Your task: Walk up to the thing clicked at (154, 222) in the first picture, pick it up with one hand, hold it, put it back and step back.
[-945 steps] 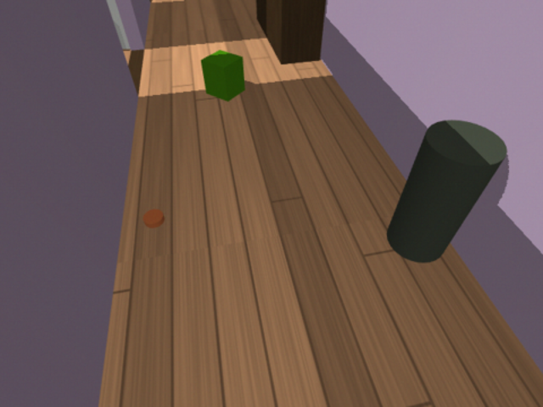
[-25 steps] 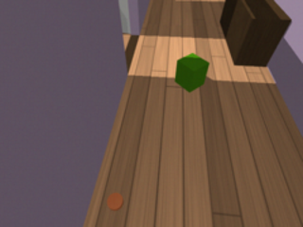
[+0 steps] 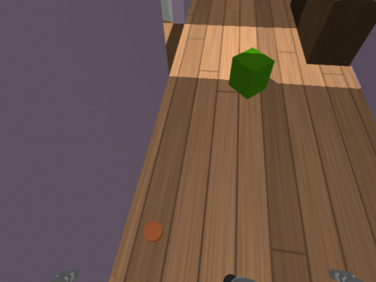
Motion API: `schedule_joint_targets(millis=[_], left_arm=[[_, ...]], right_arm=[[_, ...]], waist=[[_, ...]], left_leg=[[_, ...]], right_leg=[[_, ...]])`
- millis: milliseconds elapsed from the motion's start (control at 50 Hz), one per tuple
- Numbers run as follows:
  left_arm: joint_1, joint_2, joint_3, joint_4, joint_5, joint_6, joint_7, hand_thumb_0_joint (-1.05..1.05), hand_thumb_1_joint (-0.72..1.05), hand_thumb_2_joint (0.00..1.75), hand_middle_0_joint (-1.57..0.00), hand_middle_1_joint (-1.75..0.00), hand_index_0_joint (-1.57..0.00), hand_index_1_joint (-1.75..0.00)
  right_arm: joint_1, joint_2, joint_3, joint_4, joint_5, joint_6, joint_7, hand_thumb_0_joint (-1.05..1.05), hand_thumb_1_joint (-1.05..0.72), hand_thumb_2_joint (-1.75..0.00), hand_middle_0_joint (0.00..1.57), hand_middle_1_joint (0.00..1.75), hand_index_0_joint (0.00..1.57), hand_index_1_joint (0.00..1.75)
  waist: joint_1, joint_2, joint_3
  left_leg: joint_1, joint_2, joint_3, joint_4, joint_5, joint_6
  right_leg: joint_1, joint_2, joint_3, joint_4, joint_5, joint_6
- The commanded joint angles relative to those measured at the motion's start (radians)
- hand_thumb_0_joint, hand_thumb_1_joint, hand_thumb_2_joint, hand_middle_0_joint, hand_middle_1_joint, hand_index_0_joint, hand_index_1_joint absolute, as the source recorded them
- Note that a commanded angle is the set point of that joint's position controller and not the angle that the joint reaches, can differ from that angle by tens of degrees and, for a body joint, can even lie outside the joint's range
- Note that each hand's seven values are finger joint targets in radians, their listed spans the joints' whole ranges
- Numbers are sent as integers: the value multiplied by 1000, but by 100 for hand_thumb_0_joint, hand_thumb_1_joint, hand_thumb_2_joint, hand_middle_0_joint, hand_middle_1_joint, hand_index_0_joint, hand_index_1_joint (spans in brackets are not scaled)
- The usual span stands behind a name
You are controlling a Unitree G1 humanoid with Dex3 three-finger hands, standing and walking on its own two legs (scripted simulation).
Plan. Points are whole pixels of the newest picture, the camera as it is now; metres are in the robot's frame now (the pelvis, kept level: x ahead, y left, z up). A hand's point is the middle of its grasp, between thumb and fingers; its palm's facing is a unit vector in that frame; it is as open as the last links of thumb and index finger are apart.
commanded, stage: walk up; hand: left
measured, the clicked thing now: (153, 231) +0.42 +0.23 -0.75
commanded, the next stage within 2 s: stand in 1.82 s
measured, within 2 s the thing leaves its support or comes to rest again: neither
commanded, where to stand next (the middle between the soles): +0.04 -0.01 m, yaw -1 degrees
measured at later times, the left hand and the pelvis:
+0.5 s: hand out of the picture +0.07 +0.29 -0.15, palm faces -0.16 -0.93 -0.33, open 7.4 cm; pelvis -0.01 +0.02 +0.02, yaw -4 degrees
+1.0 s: hand (96, 267) +0.18 +0.25 -0.15, palm faces -0.07 -0.92 -0.37, open 7.4 cm; pelvis +0.01 +0.00 -0.02, yaw -1 degrees
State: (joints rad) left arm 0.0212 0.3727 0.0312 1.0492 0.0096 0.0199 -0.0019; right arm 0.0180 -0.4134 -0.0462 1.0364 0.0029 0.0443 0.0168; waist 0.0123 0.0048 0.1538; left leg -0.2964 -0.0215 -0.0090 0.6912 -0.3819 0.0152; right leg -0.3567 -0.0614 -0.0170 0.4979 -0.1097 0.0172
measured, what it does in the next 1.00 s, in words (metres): steps on the spot: right foot, then left foot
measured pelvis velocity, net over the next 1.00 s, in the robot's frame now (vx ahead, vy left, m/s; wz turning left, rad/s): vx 0.01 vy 0.00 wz -0.02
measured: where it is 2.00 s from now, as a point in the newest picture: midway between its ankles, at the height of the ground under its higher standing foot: outside the picture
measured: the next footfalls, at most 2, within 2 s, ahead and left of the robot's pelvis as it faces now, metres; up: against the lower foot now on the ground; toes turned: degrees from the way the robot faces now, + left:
right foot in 0.62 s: +0.10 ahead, -0.15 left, +0.00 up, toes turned -5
left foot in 0.98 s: +0.05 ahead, +0.12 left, +0.00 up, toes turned -3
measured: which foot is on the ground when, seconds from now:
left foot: down 0.00-0.62, up 0.64-0.96, down 0.98-1.00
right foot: down 0.00-0.12, up 0.14-0.60, down 0.62-1.00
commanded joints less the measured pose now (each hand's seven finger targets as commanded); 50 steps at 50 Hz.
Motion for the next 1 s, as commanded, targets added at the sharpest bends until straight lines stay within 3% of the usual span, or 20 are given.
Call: schedule_joint_targets(millis=[0, 60, 80, 100, 120, 180, 220, 340, 460, 540, 580, 600, 620, 640, 700, 840, 900, 940, 960, 980], left_arm=[[-52, 292, 70, -122, 29, -11, 36, 0, 90, 90, -20, -30, -20, -30], [-70, 272, 60, -139, 29, 2, 28, 0, 90, 90, -20, -30, -20, -30], [-41, 228, 47, -145, 20, 13, 24, 0, 90, 90, -20, -30, -20, -30], [-4, 153, 28, -151, 8, 19, 21, 0, 90, 90, -20, -30, -20, -30], [-38, 222, 54, -139, 14, 19, 32, 0, 90, 90, -20, -30, -20, -30], [72, 237, 61, -82, -6, 17, 19, 0, 90, 90, -20, -30, -20, -30], [74, 247, 63, -81, 8, 9, 8, 0, 90, 90, -20, -30, -20, -30], [1, 273, 73, -167, 25, -18, -30, 0, 90, 90, -20, -30, -20, -30], [84, 236, 60, -165, 12, -54, -50, 0, 90, 90, -20, -30, -20, -30], [191, 177, 56, -123, 10, -72, -22, 0, 90, 90, -20, -30, -20, -30], [260, 244, 77, -102, 13, -79, 0, 0, 90, 90, -20, -30, -20, -30], [243, 298, 80, -130, 13, -88, 10, 0, 90, 90, -20, -30, -20, -30], [167, 335, 73, -151, 11, -81, 13, 0, 90, 90, -20, -30, -20, -30], [121, 315, 71, -158, 7, -75, 15, 0, 90, 90, -20, -30, -20, -30], [59, 285, 60, -167, 0, -71, 23, 0, 90, 90, -20, -30, -20, -30], [6, 282, 77, -191, 5, -46, 38, 0, 90, 90, -20, -30, -20, -30], [-13, 277, 73, -196, 3, -33, 41, 0, 90, 90, -20, -30, -20, -30], [-34, 264, 63, -202, -10, -23, 40, 0, 90, 90, -20, -30, -20, -30], [-13, 220, 51, -208, -20, -14, 39, 0, 90, 90, -20, -30, -20, -30], [0, 178, 39, -211, -33, -12, 45, 0, 90, 90, -20, -30, -20, -30]], right_arm=[[144, -152, -52, -67, -7, 21, 4, 0, -90, -90, 20, 30, 20, 30], [245, -160, -63, -28, -21, -7, 6, 0, -90, -90, 20, 30, 20, 30], [243, -197, -74, -23, -41, -16, 3, 0, -90, -90, 20, 30, 20, 30], [190, -277, -89, -56, -65, -29, -6, 0, -90, -90, 20, 30, 20, 30], [97, -361, -97, -94, -45, -38, -9, 0, -90, -90, 20, 30, 20, 30], [-7, -253, -66, -112, -50, -79, -32, 0, -90, -90, 20, 30, 20, 30], [101, -249, -72, -93, -37, -102, -36, 0, -90, -90, 20, 30, 20, 30], [330, -277, -110, -95, -36, -126, -29, 0, -90, -90, 20, 30, 20, 30], [290, -247, -96, -167, -36, -119, -3, 0, -90, -90, 20, 30, 20, 30], [227, -213, -65, -193, -20, -81, -3, 0, -90, -90, 20, 30, 20, 30], [279, -108, -22, -198, 2, -68, -8, 0, -90, -90, 20, 30, 20, 30], [316, -58, 0, -200, 5, -60, -11, 0, -90, -90, 20, 30, 20, 30], [291, -152, -29, -178, 8, -42, -28, 0, -90, -90, 20, 30, 20, 30], [303, -179, -38, -153, 6, -38, -33, 0, -90, -90, 20, 30, 20, 30], [333, -183, -34, -98, 10, -29, -31, 0, -90, -90, 20, 30, 20, 30], [285, -173, -44, -98, -8, -14, -22, 0, -90, -90, 20, 30, 20, 30], [282, -164, -47, -98, -15, -20, -17, 0, -90, -90, 20, 30, 20, 30], [312, -168, -55, -86, -27, -34, -14, 0, -90, -90, 20, 30, 20, 30], [264, -216, -65, -106, -46, -41, -17, 0, -90, -90, 20, 30, 20, 30], [169, -301, -78, -143, -41, -47, -14, 0, -90, -90, 20, 30, 20, 30]], waist=[[-22, -192, -254], [-61, -158, -290], [-61, -20, -246], [-45, 233, -183], [-59, 207, -132], [30, 41, -112], [-15, 84, -165], [-122, 102, -74], [-85, 180, -41], [-14, 147, -90], [20, -77, -197], [0, -212, -217], [4, -126, -188], [-16, -110, -146], [-39, -163, -141], [-27, -213, -172], [-35, -201, -200], [-67, -134, -219], [-46, 15, -189], [-12, 216, -158]], left_leg=[[39, 11, -54, 240, -170, 19], [136, 12, 24, -160, 9, 13], [199, 58, -108, -283, -54, 28], [164, 275, -461, -468, -194, 74], [-69, 395, -583, -526, -281, 188], [44, 266, -315, -401, 100, 101], [206, 258, -274, -376, 184, 67], [475, 334, -370, -491, -44, 146], [294, 261, -135, -480, 35, 175], [76, 201, 12, -227, 455, 119], [-67, 114, 48, 10, 206, 44], [-112, 33, 5, 125, -162, -2], [-54, 41, -81, 192, -239, 10], [-71, 62, -109, 216, -235, 8], [-65, 60, -128, 196, -146, 1], [-44, 20, -40, 184, -90, -16], [-8, 22, 7, 65, -45, -9], [75, 20, 11, -163, 141, 2], [67, 122, -178, -283, 256, 38], [52, 294, -424, -348, 382, 131]], right_leg=[[38, -271, 241, -116, 91, -250], [22, -167, 171, 0, -184, -153], [-121, -76, 141, 138, -353, -105], [-277, 87, 68, 355, -452, -45], [-182, 73, 216, 425, -463, -36], [-159, 99, 257, 522, -274, -32], [-174, 77, 217, 454, -253, -19], [-379, 59, 199, 385, -281, -10], [-147, 42, 59, 193, -248, -12], [202, 84, -50, -52, -42, -28], [429, -22, 121, -128, 88, -51], [385, -259, 450, -215, 79, -113], [229, -314, 512, -209, -39, -239], [199, -296, 467, -192, -50, -261], [163, -212, 286, -170, 6, -191], [103, -230, 199, -47, 327, -231], [97, -214, 186, 21, 268, -216], [70, -185, 160, 134, 203, -160], [-1, -103, 120, 244, 70, -100], [-102, 76, 15, 357, -256, -43]])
